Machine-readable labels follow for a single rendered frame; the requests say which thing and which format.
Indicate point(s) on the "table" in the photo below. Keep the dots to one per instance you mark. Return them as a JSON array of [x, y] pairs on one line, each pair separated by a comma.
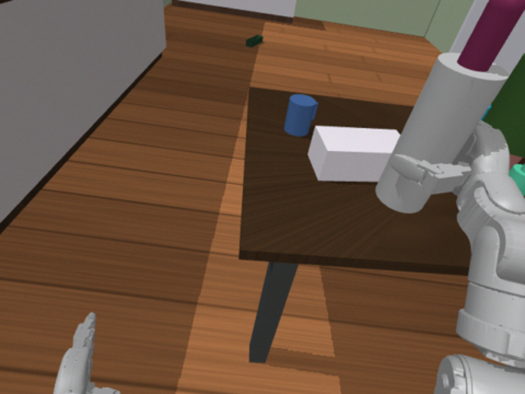
[[289, 217]]

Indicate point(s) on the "right robot arm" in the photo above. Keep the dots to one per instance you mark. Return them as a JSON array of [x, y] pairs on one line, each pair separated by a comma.
[[492, 215]]

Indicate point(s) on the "left robot hand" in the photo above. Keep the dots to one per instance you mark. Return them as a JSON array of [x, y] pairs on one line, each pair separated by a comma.
[[74, 374]]

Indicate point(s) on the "right robot hand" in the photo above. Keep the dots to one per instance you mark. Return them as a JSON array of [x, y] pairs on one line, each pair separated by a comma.
[[486, 150]]

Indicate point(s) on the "potted plant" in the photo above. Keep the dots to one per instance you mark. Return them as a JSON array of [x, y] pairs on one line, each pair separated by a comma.
[[507, 113]]

